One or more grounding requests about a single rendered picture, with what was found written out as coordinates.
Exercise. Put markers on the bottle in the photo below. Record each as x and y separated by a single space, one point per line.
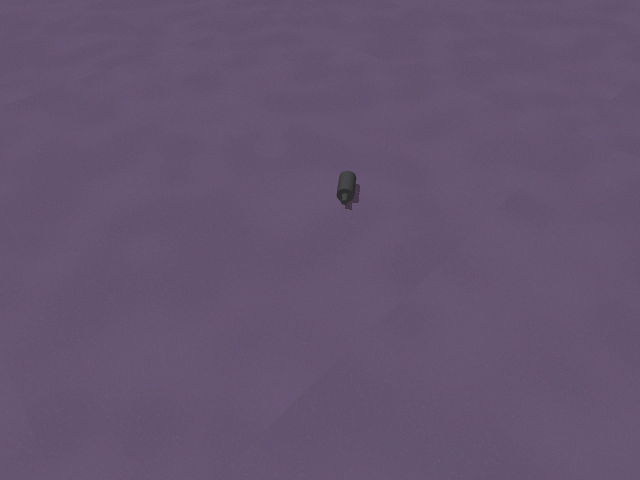
346 187

